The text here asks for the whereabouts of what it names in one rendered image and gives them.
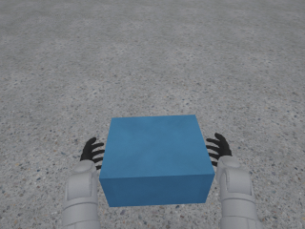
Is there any right robot hand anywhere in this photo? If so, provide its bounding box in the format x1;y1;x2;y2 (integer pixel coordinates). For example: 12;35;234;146
206;133;232;167

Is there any left robot hand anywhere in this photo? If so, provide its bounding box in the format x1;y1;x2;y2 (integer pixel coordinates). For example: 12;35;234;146
80;137;105;170

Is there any carton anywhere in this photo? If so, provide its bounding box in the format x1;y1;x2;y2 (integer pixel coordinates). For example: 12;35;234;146
99;114;215;207

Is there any robot left forearm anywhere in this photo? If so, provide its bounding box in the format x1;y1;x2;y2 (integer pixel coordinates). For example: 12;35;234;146
61;159;101;229

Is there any robot right forearm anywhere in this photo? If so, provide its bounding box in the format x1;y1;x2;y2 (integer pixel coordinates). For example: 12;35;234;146
215;156;263;229

